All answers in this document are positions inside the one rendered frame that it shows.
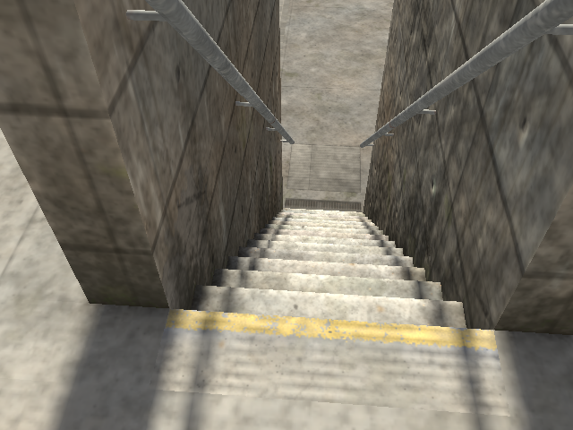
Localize stairs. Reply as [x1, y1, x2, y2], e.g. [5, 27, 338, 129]
[191, 208, 466, 328]

